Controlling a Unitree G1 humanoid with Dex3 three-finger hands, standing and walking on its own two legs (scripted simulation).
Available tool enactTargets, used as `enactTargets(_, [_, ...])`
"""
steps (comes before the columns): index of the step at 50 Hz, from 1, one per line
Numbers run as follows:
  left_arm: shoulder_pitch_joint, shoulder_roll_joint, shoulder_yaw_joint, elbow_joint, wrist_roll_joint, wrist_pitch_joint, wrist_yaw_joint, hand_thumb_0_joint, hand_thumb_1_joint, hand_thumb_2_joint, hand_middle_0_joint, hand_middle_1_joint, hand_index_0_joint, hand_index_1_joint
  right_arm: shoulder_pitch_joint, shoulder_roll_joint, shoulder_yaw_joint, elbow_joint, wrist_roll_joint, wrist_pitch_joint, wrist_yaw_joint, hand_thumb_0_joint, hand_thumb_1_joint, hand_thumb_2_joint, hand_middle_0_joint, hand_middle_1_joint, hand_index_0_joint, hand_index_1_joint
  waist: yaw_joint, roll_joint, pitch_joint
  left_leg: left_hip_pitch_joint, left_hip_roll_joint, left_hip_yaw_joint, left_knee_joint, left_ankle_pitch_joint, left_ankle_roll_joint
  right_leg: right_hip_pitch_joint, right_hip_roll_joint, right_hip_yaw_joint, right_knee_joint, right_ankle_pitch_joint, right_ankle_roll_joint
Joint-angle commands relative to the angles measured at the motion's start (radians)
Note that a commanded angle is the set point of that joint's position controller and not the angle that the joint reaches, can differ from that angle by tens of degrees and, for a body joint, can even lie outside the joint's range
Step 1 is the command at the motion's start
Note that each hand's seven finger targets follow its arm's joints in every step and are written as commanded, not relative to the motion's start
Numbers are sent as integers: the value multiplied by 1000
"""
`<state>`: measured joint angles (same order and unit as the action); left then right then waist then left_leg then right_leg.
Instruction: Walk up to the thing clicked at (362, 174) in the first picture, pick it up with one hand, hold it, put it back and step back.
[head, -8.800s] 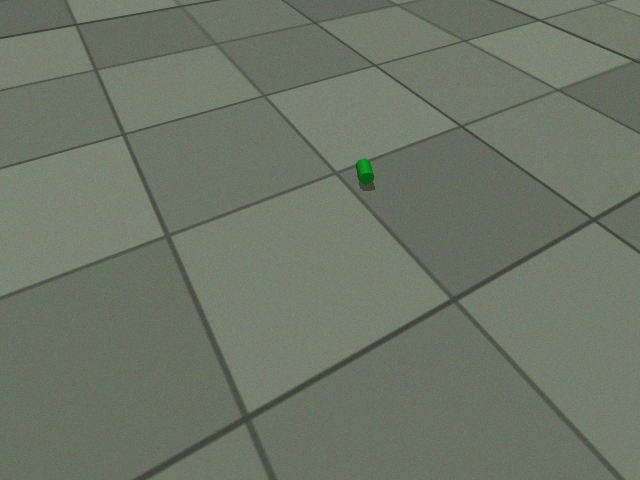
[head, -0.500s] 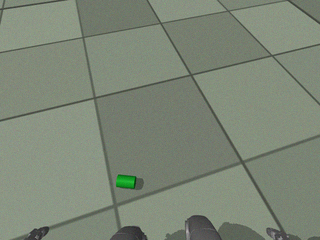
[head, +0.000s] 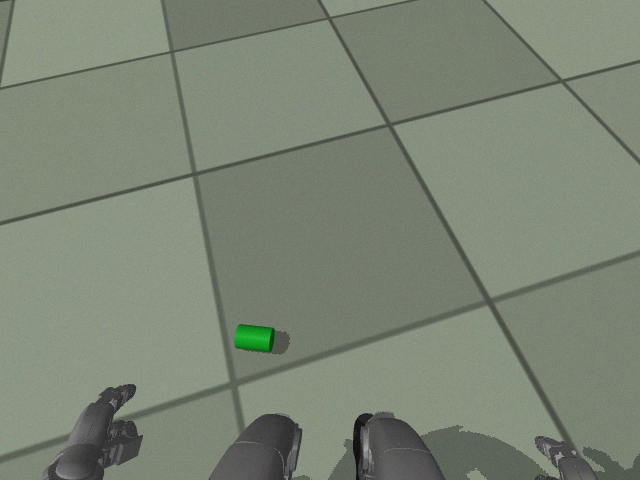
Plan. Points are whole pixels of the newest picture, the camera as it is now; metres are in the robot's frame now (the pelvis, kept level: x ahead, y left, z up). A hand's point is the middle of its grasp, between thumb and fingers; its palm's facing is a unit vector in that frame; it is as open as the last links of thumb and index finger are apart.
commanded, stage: walk up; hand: left
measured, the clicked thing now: (254, 338) +0.46 +0.24 -0.72
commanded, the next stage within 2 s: none
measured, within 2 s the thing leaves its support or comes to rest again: neither
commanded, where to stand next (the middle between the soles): +0.06 +0.01 m, yaw -2 degrees
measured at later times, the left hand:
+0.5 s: hand out of the picture -0.05 +0.27 -0.13, palm faces -0.05 -0.91 -0.41, open 7.4 cm
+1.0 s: hand out of the picture +0.10 +0.30 -0.16, palm faces -0.04 -0.92 -0.39, open 7.4 cm
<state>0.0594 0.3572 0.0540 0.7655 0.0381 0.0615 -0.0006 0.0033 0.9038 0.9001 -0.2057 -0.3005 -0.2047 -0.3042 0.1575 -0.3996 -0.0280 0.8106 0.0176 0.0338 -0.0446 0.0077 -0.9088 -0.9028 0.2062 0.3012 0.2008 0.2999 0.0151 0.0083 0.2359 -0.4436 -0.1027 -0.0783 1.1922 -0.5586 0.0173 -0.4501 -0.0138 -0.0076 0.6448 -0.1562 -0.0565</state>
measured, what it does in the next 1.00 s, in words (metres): steps on the spot: left foot, then right foot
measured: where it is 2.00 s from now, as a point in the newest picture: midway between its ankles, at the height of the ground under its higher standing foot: outside the picture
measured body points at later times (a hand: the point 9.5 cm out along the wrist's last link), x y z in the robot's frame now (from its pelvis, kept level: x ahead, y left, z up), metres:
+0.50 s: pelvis -0.03 -0.02 +0.01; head -0.03 -0.03 +0.46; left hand -0.04 +0.32 -0.10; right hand +0.03 -0.35 -0.10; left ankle -0.05 +0.10 -0.72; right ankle -0.03 -0.14 -0.72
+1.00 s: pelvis +0.00 +0.03 -0.01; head +0.06 +0.05 +0.43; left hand +0.10 +0.35 -0.14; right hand +0.10 -0.27 -0.12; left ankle +0.13 +0.15 -0.72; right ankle -0.04 -0.12 -0.67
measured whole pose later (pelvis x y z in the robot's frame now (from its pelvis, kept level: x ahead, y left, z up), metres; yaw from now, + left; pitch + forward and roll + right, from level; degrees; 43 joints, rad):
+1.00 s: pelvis +0.00 +0.03 -0.01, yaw -2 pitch -5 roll +0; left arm 0.18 0.42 0.03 0.84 -0.03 0.02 0.04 0.00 0.91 0.90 -0.20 -0.30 -0.20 -0.30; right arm 0.12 -0.33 -0.03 0.87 0.00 0.01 0.01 0.01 -0.91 -0.90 0.21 0.30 0.20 0.30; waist 0.02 -0.04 0.24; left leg -0.43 0.02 0.00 0.67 -0.16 0.00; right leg -0.37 0.02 0.11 1.11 -0.55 -0.02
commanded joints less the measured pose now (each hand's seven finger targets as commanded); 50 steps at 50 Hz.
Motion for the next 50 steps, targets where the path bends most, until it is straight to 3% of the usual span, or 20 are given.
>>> enactTargets(1, [53,210,68,-77,22,-10,4,0,900,900,-200,-300,-200,-300,174,-199,-57,21,-14,-31,-13,0,-900,-900,200,300,200,300,40,-208,-356,-7,29,86,-251,20,-23,338,-160,232,-261,-287,-147])
enactTargets(4, [94,255,74,-42,11,-3,-7,0,900,900,-200,-300,-200,-300,204,-196,-59,47,-30,-49,1,0,-900,-900,200,300,200,300,28,-273,-359,135,63,109,-578,-22,-5,295,-222,310,-291,-426,-135])
enactTargets(6, [116,243,59,-15,-9,3,-9,0,900,900,-200,-300,-200,-300,231,-182,-66,87,-47,-57,12,0,-900,-900,200,300,200,300,-4,-188,-293,339,63,84,-790,137,30,98,-181,274,-247,-502,-45])
enactTargets(7, [145,206,43,-5,-15,-1,-8,0,900,900,-200,-300,-200,-300,209,-215,-76,87,-67,-57,16,0,-900,-900,200,300,200,300,-1,-37,-247,384,154,-116,-875,-12,74,-64,-107,213,-140,-486,29])
enactTargets(8, [109,169,38,-5,-31,-13,-7,0,900,900,-200,-300,-200,-300,103,-289,-84,45,-83,-55,18,0,-900,-900,200,300,200,300,-9,169,-158,252,396,-476,-999,-302,149,-207,44,105,65,-396,68])
enactTargets(9, [0,270,78,13,-20,-22,3,0,900,900,-200,-300,-200,-300,24,-349,-94,34,-67,-55,23,0,-900,-900,200,300,200,300,-56,171,-40,-97,532,-565,-1097,-508,259,-67,20,157,274,-381,62])
enactTargets(11, [94,244,76,69,-33,-34,-15,0,900,900,-200,-300,-200,-300,-115,-229,-59,9,-73,-85,18,0,-900,-900,200,300,200,300,38,18,31,-144,403,-304,-1030,-167,193,71,30,223,346,-226,52])
enactTargets(13, [208,201,56,110,-36,-38,-16,0,900,900,-200,-300,-200,-300,-56,-186,-51,22,-72,-100,20,0,-900,-900,200,300,200,300,43,59,-67,152,300,-127,-984,94,92,-70,83,178,330,-181,48])
enactTargets(19, [169,275,66,77,-18,-105,-24,0,900,900,-200,-300,-200,-300,116,-258,-116,15,-81,-55,75,0,-900,-900,200,300,200,300,-92,241,-125,386,339,-131,-950,-146,206,-76,3,-11,62,-342,88])
enactTargets(23, [369,222,55,149,-16,-144,-8,0,900,900,-200,-300,-200,-300,67,-228,-106,-19,-60,-37,84,0,-900,-900,200,300,200,300,15,95,-186,288,265,20,-648,90,160,265,35,-71,-314,-145,37])
enactTargets(24, [482,259,69,182,-14,-156,6,0,900,900,-200,-300,-200,-300,48,-172,-90,-42,-58,-31,88,0,-900,-900,200,300,200,300,62,-67,-228,176,194,95,-405,129,124,428,-15,20,-378,-77,41])
enactTargets(25, [549,344,92,191,-5,-161,20,0,900,900,-200,-300,-200,-300,34,-106,-66,-88,-47,-31,93,0,-900,-900,200,300,200,300,80,-244,-188,-157,101,118,-210,0,50,569,-196,387,-376,-192,-7])
enactTargets(26, [488,373,92,146,3,-163,25,0,900,900,-200,-300,-200,-300,10,-137,-71,-114,-46,-24,94,0,-900,-900,200,300,200,300,60,-148,-156,-288,84,2,-136,20,25,507,-369,653,-454,-379,-122])
enactTargets(27, [446,400,92,130,-4,-158,26,0,900,900,-200,-300,-200,-300,-3,-209,-93,-110,-49,-22,90,0,-900,-900,200,300,200,300,59,-78,-87,-256,154,-76,-148,20,25,366,-431,713,-483,-532,-196])
enactTargets(31, [348,341,73,84,-32,-180,31,0,900,900,-200,-300,-200,-300,96,-221,-111,-47,-40,-31,107,0,-900,-900,200,300,200,300,-14,-88,-59,-191,164,-90,-155,199,-3,323,-266,329,-422,-184,-124])
enactTargets(38, [294,267,45,44,-23,-163,36,0,900,900,-200,-300,-200,-300,47,-123,-75,-27,-11,-38,89,0,-900,-900,200,300,200,300,6,-248,-125,76,132,78,-449,362,-34,206,-157,-7,-222,562,-84])
enactTargets(43, [224,249,29,8,-52,-83,40,0,900,900,-200,-300,-200,-300,135,-165,-81,45,-18,-56,42,0,-900,-900,200,300,200,300,-55,-125,-200,312,54,166,-693,645,-8,137,-73,0,136,323,-26])
enactTargets(46, [349,200,19,27,-79,-50,53,0,900,900,-200,-300,-200,-300,140,-289,-101,21,-9,-66,27,0,-900,-900,200,300,200,300,-15,121,-384,377,478,-313,-718,1176,221,87,86,130,545,-467,29])
enactTargets(47, [343,223,18,50,-69,-32,61,0,900,900,-200,-300,-200,-300,73,-313,-109,8,-7,-58,23,0,-900,-900,200,300,200,300,-13,187,-370,299,518,-384,-776,891,269,80,50,153,593,-478,21])
enactTargets(50, [314,265,45,87,-56,-20,38,0,900,900,-200,-300,-200,-300,-41,-247,-96,-27,-26,-47,11,0,-900,-900,200,300,200,300,15,154,-291,130,377,-176,-797,432,183,65,33,167,602,-384,19])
